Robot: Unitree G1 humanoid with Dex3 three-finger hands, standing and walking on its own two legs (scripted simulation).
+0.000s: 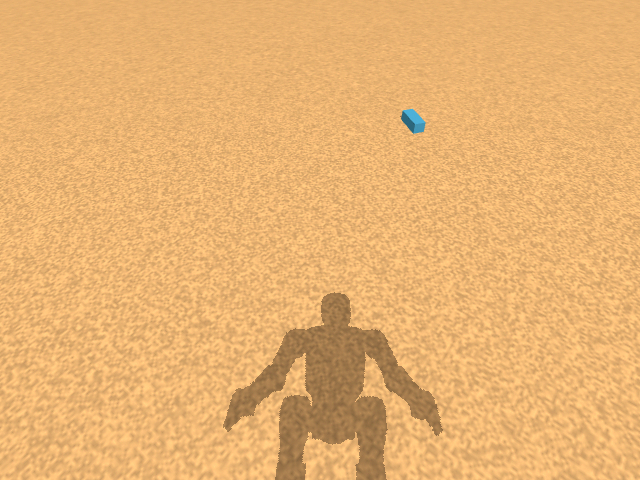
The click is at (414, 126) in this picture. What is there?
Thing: lying carton
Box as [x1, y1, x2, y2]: [401, 109, 425, 133]
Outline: 403,110 401,119 413,133 423,131 425,122 414,110
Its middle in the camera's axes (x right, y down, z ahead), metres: +0.58 -0.71 +2.33
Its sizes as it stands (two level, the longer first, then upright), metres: 0.169 0.068 0.061
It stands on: the floor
